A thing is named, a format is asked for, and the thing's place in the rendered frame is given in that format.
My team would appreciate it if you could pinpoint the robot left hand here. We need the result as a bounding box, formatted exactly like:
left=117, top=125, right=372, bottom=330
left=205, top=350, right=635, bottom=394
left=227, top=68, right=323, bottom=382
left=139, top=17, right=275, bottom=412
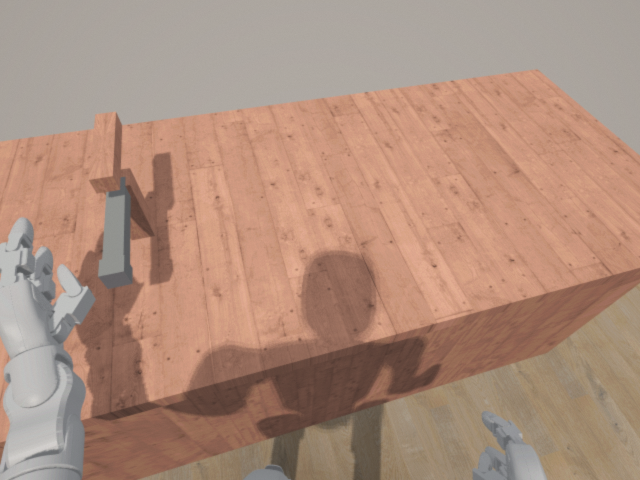
left=0, top=217, right=96, bottom=359

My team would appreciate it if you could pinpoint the robot right hand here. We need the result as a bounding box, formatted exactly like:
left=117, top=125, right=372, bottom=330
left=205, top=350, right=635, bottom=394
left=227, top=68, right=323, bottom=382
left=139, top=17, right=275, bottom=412
left=472, top=411, right=547, bottom=480

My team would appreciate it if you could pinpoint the counter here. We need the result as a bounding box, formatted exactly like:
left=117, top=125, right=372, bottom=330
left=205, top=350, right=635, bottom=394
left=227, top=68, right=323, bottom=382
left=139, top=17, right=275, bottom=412
left=0, top=69, right=640, bottom=480

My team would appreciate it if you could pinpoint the left robot shin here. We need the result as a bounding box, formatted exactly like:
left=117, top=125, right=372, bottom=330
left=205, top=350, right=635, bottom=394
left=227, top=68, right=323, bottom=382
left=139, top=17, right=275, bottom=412
left=265, top=465, right=284, bottom=474

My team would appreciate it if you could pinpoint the robot left forearm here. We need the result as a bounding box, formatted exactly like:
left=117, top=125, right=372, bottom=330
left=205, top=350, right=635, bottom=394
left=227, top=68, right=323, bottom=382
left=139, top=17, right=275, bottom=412
left=0, top=345, right=86, bottom=480

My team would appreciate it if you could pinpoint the tap lever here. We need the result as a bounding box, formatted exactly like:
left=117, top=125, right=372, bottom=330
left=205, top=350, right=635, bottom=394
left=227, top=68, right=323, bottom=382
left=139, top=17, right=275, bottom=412
left=98, top=177, right=133, bottom=289

